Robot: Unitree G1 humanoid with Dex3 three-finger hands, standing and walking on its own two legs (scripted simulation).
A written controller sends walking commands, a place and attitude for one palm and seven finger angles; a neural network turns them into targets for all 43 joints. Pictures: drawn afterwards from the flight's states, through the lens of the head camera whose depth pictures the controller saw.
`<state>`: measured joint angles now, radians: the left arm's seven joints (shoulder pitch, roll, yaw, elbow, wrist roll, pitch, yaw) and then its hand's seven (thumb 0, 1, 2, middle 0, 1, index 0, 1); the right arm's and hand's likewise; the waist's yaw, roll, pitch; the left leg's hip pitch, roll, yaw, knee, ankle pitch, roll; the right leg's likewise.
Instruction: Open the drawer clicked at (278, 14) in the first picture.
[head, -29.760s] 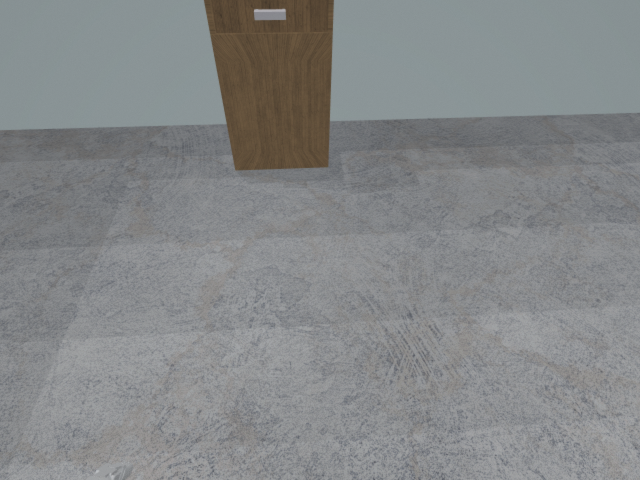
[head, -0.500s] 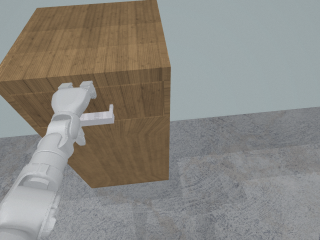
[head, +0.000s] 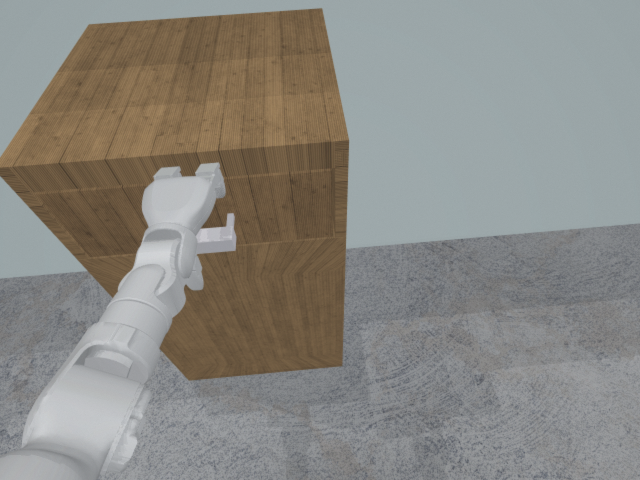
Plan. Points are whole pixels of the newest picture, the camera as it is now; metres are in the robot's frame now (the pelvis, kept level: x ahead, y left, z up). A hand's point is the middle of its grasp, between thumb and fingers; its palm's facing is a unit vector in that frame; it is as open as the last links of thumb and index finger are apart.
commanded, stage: re-aim the fingers above the handle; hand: left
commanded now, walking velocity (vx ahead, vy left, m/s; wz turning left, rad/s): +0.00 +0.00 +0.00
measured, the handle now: (198, 231) +0.48 +0.21 +0.00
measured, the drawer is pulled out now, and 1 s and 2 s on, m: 0.00 0.00 0.00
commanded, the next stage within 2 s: lower the fingers behind the handle in 0.80 s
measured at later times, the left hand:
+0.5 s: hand (193, 234) +0.42 +0.19 +0.06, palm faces -0.02 -0.04 -1.00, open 13.8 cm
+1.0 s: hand (191, 223) +0.44 +0.19 +0.07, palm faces -0.01 +0.00 -1.00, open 13.7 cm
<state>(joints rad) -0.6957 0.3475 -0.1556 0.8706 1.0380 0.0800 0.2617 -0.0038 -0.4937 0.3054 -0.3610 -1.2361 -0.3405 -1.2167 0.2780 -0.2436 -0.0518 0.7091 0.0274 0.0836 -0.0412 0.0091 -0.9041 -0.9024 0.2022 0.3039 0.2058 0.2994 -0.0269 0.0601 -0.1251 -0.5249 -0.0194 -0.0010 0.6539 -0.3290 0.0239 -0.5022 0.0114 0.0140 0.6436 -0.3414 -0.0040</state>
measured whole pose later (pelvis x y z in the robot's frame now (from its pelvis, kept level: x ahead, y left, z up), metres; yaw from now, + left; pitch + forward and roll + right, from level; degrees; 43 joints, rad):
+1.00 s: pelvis +0.00 -0.02 +0.00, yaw -1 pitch +11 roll +0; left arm -0.67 0.40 -0.10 0.87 1.05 0.04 0.23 0.00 -0.49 0.31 -0.34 -1.25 -0.34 -1.23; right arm 0.28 -0.26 -0.03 0.69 0.04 0.11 -0.07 0.01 -0.90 -0.90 0.20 0.30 0.21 0.30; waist -0.04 0.05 -0.12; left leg -0.50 0.00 0.01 0.62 -0.31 0.00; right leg -0.49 0.03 0.02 0.63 -0.33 -0.02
